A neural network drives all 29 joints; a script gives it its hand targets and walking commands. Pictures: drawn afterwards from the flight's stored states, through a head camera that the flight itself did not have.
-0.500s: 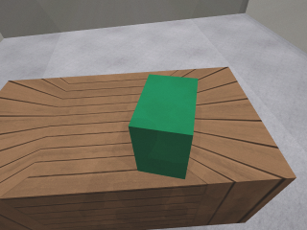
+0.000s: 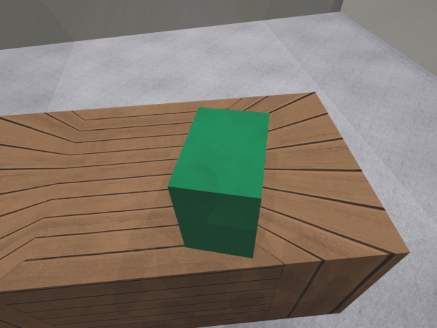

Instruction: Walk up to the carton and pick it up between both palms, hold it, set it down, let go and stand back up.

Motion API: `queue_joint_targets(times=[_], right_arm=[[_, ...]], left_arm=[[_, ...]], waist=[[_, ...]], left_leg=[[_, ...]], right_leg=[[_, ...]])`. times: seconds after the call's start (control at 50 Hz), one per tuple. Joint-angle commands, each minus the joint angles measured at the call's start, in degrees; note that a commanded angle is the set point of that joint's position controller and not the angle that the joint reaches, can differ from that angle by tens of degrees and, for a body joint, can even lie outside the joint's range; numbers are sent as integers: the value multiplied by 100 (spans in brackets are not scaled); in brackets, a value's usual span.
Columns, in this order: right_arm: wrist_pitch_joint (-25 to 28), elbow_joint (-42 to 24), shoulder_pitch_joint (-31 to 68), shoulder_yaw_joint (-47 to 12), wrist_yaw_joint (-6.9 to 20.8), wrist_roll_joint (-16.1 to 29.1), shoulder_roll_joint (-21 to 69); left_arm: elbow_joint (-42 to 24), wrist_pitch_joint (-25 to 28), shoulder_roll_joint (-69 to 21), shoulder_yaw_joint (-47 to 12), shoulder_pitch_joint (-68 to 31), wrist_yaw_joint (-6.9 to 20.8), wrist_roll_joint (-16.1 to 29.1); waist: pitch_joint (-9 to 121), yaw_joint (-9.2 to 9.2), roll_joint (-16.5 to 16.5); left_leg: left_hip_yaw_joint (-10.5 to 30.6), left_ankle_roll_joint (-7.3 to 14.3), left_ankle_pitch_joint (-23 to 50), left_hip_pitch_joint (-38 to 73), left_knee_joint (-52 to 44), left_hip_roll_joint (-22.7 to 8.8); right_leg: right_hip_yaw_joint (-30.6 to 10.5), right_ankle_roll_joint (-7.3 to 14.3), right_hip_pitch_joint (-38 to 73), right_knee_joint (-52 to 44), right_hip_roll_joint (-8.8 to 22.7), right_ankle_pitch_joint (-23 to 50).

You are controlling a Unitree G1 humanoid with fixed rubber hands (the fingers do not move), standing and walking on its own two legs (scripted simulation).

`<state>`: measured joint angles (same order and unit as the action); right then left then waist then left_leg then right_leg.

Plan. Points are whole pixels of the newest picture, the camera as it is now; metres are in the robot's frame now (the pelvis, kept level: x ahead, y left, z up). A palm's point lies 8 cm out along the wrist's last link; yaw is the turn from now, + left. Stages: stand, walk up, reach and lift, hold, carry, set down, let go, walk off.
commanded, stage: walk up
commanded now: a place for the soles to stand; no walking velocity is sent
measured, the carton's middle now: (225, 182) +0.49 +0.01 -0.06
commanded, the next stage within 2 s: reach and lift in 0.54 s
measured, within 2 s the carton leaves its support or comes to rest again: neither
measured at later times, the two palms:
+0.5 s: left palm out of the picture +0.08 +0.28 -0.12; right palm out of the picture +0.05 -0.30 -0.12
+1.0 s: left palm out of the picture +0.15 +0.24 -0.12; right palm out of the picture +0.13 -0.27 -0.10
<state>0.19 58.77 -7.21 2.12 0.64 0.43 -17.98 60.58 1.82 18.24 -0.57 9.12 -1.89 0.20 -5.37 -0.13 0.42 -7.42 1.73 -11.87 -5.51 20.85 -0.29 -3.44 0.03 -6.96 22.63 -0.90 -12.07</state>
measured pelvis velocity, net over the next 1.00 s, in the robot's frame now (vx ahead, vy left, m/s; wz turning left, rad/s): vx -0.01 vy -0.02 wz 0.05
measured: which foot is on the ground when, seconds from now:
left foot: down 0.00-1.00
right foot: down 0.00-1.00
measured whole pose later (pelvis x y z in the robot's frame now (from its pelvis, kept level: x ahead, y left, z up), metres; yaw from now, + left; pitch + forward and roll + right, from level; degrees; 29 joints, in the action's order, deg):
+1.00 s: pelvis -0.01 -0.02 -0.02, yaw +3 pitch -6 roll +0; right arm 1.3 41.9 -8.4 4.3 -0.6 0.1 -11.6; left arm 28.1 -26.9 13.9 5.5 4.6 2.2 -7.0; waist -8.1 -1.4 3.5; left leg -3.6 -0.1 -20.2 -12.9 38.6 -2.5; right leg 1.2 1.8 -12.1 37.5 -1.9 -19.9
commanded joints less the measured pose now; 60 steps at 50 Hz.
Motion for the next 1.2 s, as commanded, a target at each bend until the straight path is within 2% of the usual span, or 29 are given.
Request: queue_joint_targets(times=[0.0, 0.08, 0.12, 0.18, 0.26, 0.36, 0.38, 0.42, 0.48, 0.52, 0.54, 0.56, 0.58, 0.62, 0.66, 0.72, 0.76, 0.8, 0.86, 0.9, 0.94, 0.96, 0.98, 1.02, 1.06, 1.08, 1.1, 1.16, 1.18], right_arm=[[133, -325, 48, 223, -68, 45, -1162], [160, -275, 97, 289, -97, 14, -1335], [144, -184, 49, 272, -102, 11, -1186], [132, -200, 98, 274, -126, 42, -1163], [122, -197, -25, 279, -106, 7, -1162], [177, -210, 115, 321, -99, -22, -1330], [165, -176, -5, 296, -96, 13, -1235], [177, -149, 9, 310, -102, -3, -1271], [154, -153, -132, 312, -119, 48, -1270], [155, -200, 60, 284, -132, 12, -1259], [817, -1152, 2334, 519, -45, -689, -81], [741, -1195, 1717, 976, 161, -745, -425], [538, -1442, 1682, 1071, 245, -828, -574], [296, -1697, 1536, 1035, 366, -443, -787], [114, -1649, 1012, 1000, 347, -113, -968], [9, -1732, 248, 696, 141, 134, -1085], [54, -1573, -119, 569, 53, 309, -1101], [107, -1605, -292, 449, -140, 371, -857], [163, -1913, -91, 431, -197, 176, -532], [207, -2118, -40, 449, -155, -11, -364], [294, -2366, 50, 524, -162, -174, -186], [363, -2450, 105, 473, -185, -132, -23], [460, -2715, 131, 590, -188, -216, -107], [631, -2975, -82, 446, -236, -139, 40], [803, -3491, -146, 327, -318, -63, 297], [871, -3620, -166, 417, -376, -217, 341], [931, -3667, -244, 335, -416, -79, 412], [1044, -3711, -619, 289, -525, -109, 550], [1085, -3696, -781, 226, -555, -103, 543]], left_arm=[[-305, 147, 1337, 235, -20, -80, 18], [-335, 140, 1270, 250, -38, -90, 34], [-310, 126, 1316, 239, -119, -83, 31], [-371, 83, 1373, 281, -262, -52, 29], [-339, 105, 1349, 250, -279, -61, 23], [-394, 131, 1319, 290, -206, -72, 41], [-377, 120, 1329, 293, -306, -71, -29], [-379, 114, 1344, 293, -247, -54, -5], [-313, 72, 1326, 284, -133, -62, -1], [-392, 38, 1281, 312, -177, -67, -10], [-2206, -1016, 1282, 526, -3456, 4, 129], [-2171, -1674, 1289, 514, -2799, -57, -113], [-2480, -2041, 1239, 491, -2814, -15, -142], [-3018, -2647, 1179, 504, -2425, 35, -195], [-3477, -3071, 999, 531, -2095, 105, -335], [-4151, -3326, 787, 863, -1071, 277, -662], [-4523, -3298, 617, 881, -705, 299, -736], [-4183, -3249, 701, 1012, -340, 356, -893], [-3896, -3049, 759, 1103, -603, 402, -946], [-3887, -2848, 699, 1029, -1005, 381, -886], [-4152, -2626, 661, 953, -1175, 308, -741], [-3909, -2512, 772, 978, -1188, 301, -719], [-4157, -2362, 771, 879, -1319, 309, -580], [-4662, -2063, 803, 802, -1291, 226, -391], [-4451, -1832, 871, 899, -1044, 247, -251], [-4598, -1691, 970, 894, -1211, 295, -156], [-4600, -1571, 901, 836, -959, 332, -21], [-4586, -1369, 1140, 948, -697, 417, -2], [-4677, -1304, 1085, 812, -674, 417, 63]], waist=[[552, -57, 57], [486, 17, 190], [503, -48, -8], [291, -52, 273], [476, -137, -1], [546, 27, -68], [667, -80, 224], [620, -25, -76], [431, -47, 224], [469, 32, -143], [445, 6, 349], [335, -149, 180], [436, -183, 430], [828, -62, 214], [1242, -167, -182], [2024, -194, -121], [2067, -272, -339], [1530, -217, -248], [690, -68, -129], [269, -181, -299], [238, -242, -302], [-9, -75, -422], [261, -207, -383], [494, -130, -162], [661, -42, -35], [850, -157, 50], [795, 13, 70], [1023, 119, 7], [1152, -4, 16]], left_leg=[[783, 84, 824, 414, -465, -939], [783, 73, 1034, 520, -395, -947], [803, 74, 930, 582, -378, -914], [798, -17, 647, 465, -429, -900], [759, 5, 398, 581, -454, -923], [684, 36, 760, 420, -420, -916], [752, 48, 786, 493, -451, -923], [689, 24, 802, 564, -425, -950], [831, 20, 415, 560, -429, -942], [791, 105, 369, 223, -510, -954], [415, -270, -703, -1066, 617, -266], [377, -214, -1198, -972, 726, -217], [313, -174, -1364, -991, 853, -274], [327, -331, -741, -723, 1257, -407], [328, -477, -24, -282, 1453, -418], [359, -534, 1713, 381, 1799, -230], [477, -629, 2225, 662, 1820, -184], [397, -569, 1658, 410, 1607, -5], [310, -416, 692, -87, 1255, 16], [269, -377, 11, -337, 956, -55], [250, -323, -252, -601, 822, -144], [170, -250, -251, -770, 780, -66], [171, -287, -352, -581, 779, -73], [183, -201, -270, -550, 813, -151], [135, -128, -128, -674, 906, -39], [83, -122, -117, -773, 841, -28], [35, -106, -10, -841, 792, -26], [25, -89, 236, -734, 738, 10], [70, -135, 207, -695, 688, -29]], right_leg=[[-566, 133, -323, -443, 751, 1345], [-673, 177, -345, -338, 842, 1786], [-743, 201, -516, -451, 854, 1343], [-691, 145, -652, -590, 882, 1219], [-799, 169, -662, -643, 899, 933], [-617, 185, -288, -534, 776, 1485], [-625, 202, -354, -335, 758, 1459], [-625, 178, -340, -458, 811, 1457], [-757, 158, -650, -556, 812, 962], [-486, 107, -343, -515, 702, 964], [409, 215, -1260, 379, 168, -842], [577, 306, -1323, 519, 150, -1257], [687, 204, -1282, 697, 69, -1284], [657, 185, -1332, 1101, 115, -497], [608, 220, -1306, 1193, 172, 182], [693, 127, -1079, 1267, 18, 1826], [522, 240, -977, 1146, -13, 2164], [468, 180, -818, 1023, -28, 2369], [499, 151, -831, 781, -68, 1221], [482, 152, -835, 581, -69, 225], [507, 122, -746, 586, -57, 218], [327, 101, -776, 485, 84, 248], [380, 81, -775, 517, 29, 53], [378, 78, -530, 638, 56, 280], [171, 15, -515, 557, 156, 640], [160, -75, -317, 551, 197, 778], [74, -96, -340, 440, 220, 808], [103, -106, -195, 463, 196, 1146], [207, -106, -96, 462, 149, 986]])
